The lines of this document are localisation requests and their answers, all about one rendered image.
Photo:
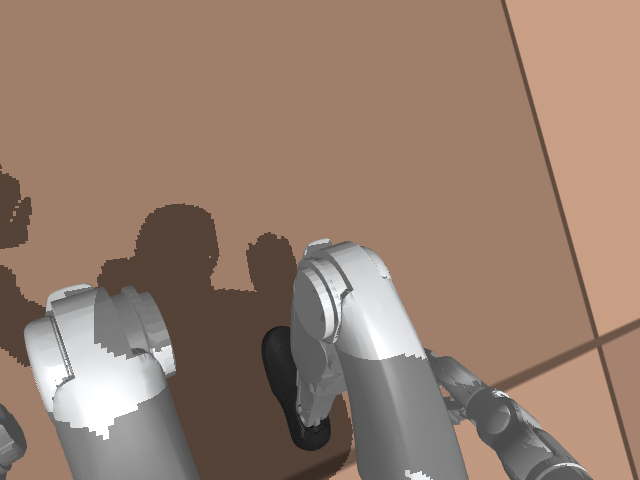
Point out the right robot arm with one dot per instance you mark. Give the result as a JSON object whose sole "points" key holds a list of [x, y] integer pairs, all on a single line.
{"points": [[525, 450]]}

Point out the right robot foot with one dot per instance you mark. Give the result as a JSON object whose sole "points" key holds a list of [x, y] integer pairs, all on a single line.
{"points": [[281, 372]]}

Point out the left robot arm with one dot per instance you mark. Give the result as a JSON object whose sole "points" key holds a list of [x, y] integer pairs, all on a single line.
{"points": [[12, 441]]}

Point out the right robot hand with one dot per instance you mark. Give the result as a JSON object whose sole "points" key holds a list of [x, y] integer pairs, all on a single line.
{"points": [[461, 384]]}

